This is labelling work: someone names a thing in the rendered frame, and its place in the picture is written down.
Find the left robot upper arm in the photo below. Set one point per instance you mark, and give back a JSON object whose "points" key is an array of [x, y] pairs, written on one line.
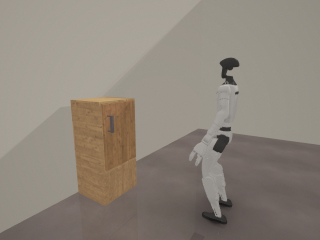
{"points": [[224, 92]]}

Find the cupboard door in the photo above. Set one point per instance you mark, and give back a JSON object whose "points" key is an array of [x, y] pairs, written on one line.
{"points": [[120, 146]]}

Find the handle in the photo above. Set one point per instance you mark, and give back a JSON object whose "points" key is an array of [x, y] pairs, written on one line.
{"points": [[111, 123]]}

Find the robot left hand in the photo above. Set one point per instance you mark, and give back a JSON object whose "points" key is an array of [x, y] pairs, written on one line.
{"points": [[201, 150]]}

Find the left robot shin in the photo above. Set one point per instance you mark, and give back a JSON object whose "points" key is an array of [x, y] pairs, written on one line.
{"points": [[212, 193]]}

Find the robot torso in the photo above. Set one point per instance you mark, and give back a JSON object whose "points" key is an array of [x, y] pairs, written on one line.
{"points": [[226, 130]]}

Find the robot left forearm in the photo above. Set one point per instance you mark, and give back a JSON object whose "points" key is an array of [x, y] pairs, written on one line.
{"points": [[217, 124]]}

